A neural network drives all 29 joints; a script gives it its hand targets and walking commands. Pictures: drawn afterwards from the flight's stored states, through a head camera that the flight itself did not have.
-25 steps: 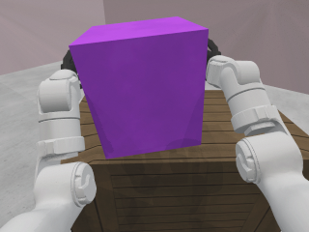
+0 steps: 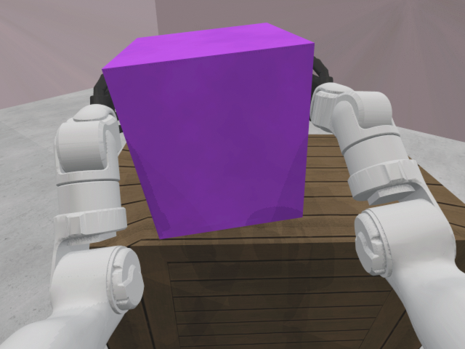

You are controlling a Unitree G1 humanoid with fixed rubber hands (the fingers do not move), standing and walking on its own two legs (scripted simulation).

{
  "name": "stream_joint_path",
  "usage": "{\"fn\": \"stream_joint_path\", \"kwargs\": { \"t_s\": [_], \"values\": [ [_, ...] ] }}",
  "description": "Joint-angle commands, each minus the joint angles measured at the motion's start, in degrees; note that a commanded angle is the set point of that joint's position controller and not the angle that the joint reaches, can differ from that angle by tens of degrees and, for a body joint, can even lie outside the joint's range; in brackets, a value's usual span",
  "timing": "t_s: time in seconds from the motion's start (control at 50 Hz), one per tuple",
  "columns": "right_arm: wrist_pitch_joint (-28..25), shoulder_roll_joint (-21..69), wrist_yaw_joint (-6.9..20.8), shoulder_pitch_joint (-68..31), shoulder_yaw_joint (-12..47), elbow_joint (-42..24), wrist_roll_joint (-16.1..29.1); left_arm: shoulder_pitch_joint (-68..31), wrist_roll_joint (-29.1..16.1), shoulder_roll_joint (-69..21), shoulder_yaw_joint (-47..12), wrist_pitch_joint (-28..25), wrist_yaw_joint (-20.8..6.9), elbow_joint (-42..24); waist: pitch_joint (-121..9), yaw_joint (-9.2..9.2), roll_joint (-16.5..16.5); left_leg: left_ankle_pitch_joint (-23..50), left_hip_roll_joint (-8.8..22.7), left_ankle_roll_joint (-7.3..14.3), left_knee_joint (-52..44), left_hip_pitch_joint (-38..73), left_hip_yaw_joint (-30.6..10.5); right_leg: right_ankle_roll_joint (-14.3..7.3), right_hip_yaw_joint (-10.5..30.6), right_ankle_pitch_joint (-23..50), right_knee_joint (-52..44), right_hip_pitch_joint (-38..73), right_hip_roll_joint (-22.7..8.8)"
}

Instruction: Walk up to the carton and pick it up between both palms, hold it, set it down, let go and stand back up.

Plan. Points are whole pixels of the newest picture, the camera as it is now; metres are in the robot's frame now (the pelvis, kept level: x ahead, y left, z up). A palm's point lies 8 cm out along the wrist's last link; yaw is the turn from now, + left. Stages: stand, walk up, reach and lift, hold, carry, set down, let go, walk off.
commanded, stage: hold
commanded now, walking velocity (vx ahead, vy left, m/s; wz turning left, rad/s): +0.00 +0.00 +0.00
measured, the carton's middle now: (216, 124) +0.39 +0.02 +0.29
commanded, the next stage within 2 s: none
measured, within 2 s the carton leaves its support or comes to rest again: neither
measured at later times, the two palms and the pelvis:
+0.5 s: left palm (109, 116) +0.35 +0.17 +0.32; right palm (322, 99) +0.36 -0.15 +0.34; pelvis +0.00 +0.00 +0.00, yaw +0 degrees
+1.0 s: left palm (105, 116) +0.35 +0.18 +0.32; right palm (320, 99) +0.36 -0.14 +0.34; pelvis +0.00 +0.00 +0.00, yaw +0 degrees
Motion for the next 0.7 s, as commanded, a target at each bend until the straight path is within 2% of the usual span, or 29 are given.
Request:
{"fn": "stream_joint_path", "kwargs": {
  "t_s": [0.0, 0.1, 0.24, 0.38, 0.5, 0.6, 0.68],
  "values": [
    [-1.94, 24.69, 5.19, -42.15, 5.24, -13.99, 7.2, -53.71, -12.97, -25.55, -19.69, -5.36, -10.04, -12.12, -18.78, -0.82, 3.9, 9.56, -0.24, -2.17, -1.9, 5.84, 0.19, 1.45, 1.0, 7.85, -0.46, 3.1, 0.04],
    [-2.04, 25.09, 5.32, -41.99, 5.71, -14.31, 7.66, -53.79, -12.96, -25.48, -19.33, -5.65, -9.87, -12.4, -20.18, -0.33, 3.23, 11.35, -0.33, -2.08, -1.67, 6.41, 0.32, 1.7, 1.18, 9.2, -0.43, 4.04, 0.12],
    [-2.08, 24.54, 5.55, -42.14, 5.41, -13.58, 7.59, -52.57, -12.45, -25.51, -18.35, -5.58, -9.94, -10.13, -18.67, -0.11, 2.88, 10.21, -0.19, -1.95, -2.01, 5.99, 0.19, 1.62, 1.11, 8.15, -0.66, 3.49, -0.05],
    [-2.19, 25.53, 5.18, -41.81, 6.17, -14.82, 8.03, -53.19, -12.8, -25.26, -19.07, -5.91, -10.13, -12.05, -20.32, -0.34, 2.43, 13.15, -0.51, -1.86, -1.11, 7.87, 0.6, 1.86, 1.25, 10.38, -0.75, 3.53, -0.15],
    [-2.09, 25.6, 5.02, -41.52, 6.01, -14.1, 7.71, -52.55, -12.2, -24.81, -17.92, -5.7, -10.39, -10.5, -18.57, 0.17, 2.0, 11.08, -0.56, -1.44, -1.51, 6.45, 0.63, 1.95, 1.51, 8.97, -0.85, 3.33, -0.58],
    [-2.08, 25.74, 4.7, -41.85, 5.95, -14.99, 7.73, -52.64, -12.56, -25.42, -18.77, -5.72, -10.45, -11.22, -19.43, -0.51, 2.51, 12.5, -0.67, -1.6, -1.0, 7.25, 0.76, 1.94, 1.59, 10.02, -0.92, 3.1, -0.53],
    [-2.07, 26.6, 4.62, -41.55, 6.41, -15.31, 8.15, -52.97, -12.51, -24.96, -18.57, -5.94, -10.43, -11.63, -19.9, 0.08, 1.84, 12.22, -0.83, -1.24, -1.08, 7.04, 0.88, 2.2, 1.66, 10.03, -0.77, 3.74, -0.59]
  ]
}}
